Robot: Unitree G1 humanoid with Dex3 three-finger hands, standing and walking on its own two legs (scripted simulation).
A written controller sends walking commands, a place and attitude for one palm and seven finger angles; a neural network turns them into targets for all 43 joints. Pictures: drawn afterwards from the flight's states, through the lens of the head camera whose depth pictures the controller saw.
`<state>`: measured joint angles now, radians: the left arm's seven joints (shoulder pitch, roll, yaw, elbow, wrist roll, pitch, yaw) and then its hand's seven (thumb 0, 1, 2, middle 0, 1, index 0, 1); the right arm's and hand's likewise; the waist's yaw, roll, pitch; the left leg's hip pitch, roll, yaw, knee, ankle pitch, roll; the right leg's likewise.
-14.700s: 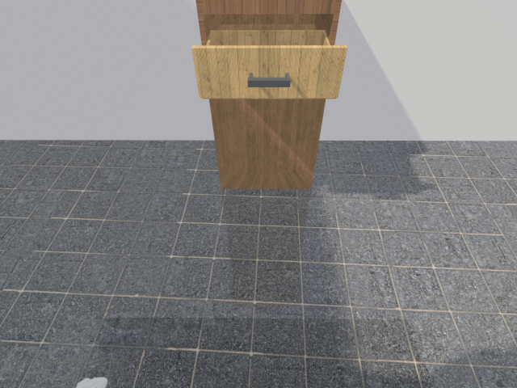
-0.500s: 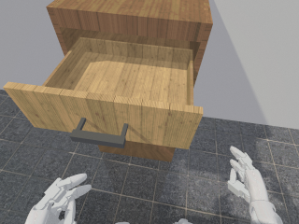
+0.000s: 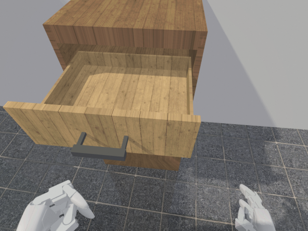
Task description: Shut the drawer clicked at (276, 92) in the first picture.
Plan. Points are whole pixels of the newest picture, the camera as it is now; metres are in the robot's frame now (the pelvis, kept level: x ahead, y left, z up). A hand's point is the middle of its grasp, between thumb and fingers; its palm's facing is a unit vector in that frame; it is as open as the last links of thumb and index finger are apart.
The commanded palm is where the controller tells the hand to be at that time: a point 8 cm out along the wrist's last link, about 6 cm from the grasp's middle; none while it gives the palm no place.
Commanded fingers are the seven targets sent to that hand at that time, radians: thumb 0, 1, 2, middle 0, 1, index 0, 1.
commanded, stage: raise the hand and make a fist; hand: left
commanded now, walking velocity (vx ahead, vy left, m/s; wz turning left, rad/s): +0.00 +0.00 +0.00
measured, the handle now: (101, 145) +0.30 +0.16 +0.08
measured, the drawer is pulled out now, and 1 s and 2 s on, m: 0.29 0.29 0.29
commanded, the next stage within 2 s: bring the fist close to the handle in 0.94 s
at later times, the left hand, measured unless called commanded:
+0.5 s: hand (72, 205) +0.14 +0.14 +0.17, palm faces -0.04 -0.99 -0.12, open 3.3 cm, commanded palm +0.07 +0.18 +0.18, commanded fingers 0.00 0.90 0.90 -1.40 -1.60 -1.40 -1.60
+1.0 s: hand (74, 201) +0.14 +0.13 +0.18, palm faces +0.00 -0.99 -0.13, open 3.3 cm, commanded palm +0.08 +0.18 +0.18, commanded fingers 0.00 0.90 0.90 -1.40 -1.60 -1.40 -1.60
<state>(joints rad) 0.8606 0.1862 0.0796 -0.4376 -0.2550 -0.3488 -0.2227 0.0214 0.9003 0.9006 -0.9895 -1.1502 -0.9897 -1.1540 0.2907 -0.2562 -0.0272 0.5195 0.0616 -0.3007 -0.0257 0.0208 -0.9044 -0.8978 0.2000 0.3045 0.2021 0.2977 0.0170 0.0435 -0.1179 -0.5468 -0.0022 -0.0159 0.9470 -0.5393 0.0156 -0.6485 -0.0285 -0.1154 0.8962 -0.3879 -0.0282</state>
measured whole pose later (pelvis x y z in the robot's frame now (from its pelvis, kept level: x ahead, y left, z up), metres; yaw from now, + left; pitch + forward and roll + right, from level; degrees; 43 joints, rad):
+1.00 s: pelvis +0.01 +0.00 +0.02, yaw +0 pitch +1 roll -1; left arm 0.83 0.21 0.05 -0.71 -0.21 -0.10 -0.16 0.02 0.89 0.90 -1.40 -1.60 -1.40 -1.60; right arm 0.25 -0.23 0.05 0.53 0.08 -0.38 -0.02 0.02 -0.90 -0.90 0.20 0.30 0.20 0.30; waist 0.06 0.08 -0.10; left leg -0.28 0.00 -0.01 0.75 -0.48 0.01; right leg -0.40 -0.01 -0.11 0.72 -0.34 -0.03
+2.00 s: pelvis +0.01 +0.00 +0.00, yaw +0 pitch +9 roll -1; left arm 0.60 0.13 -0.07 -0.33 -0.12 -0.27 -0.07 0.02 0.90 0.90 -1.40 -1.60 -1.40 -1.60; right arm 0.27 -0.23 0.03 0.48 0.02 -0.27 -0.01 0.02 -0.90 -0.90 0.20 0.30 0.20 0.30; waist 0.00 0.05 -0.10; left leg -0.55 -0.02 0.00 0.92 -0.54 0.02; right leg -0.67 -0.04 -0.09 0.90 -0.39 -0.02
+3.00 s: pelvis +0.01 +0.00 +0.00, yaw +0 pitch +11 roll -1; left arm 0.46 0.16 -0.07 -0.26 -0.12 -0.25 -0.04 0.02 0.84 0.90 -1.40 -1.60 -1.40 -1.60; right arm 0.29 -0.26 0.04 0.46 0.02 -0.21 -0.02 0.02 -0.90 -0.90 0.20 0.30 0.20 0.30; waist -0.02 0.06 -0.12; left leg -0.60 -0.01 0.00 0.96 -0.55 0.02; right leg -0.71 -0.04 -0.10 0.92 -0.40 -0.02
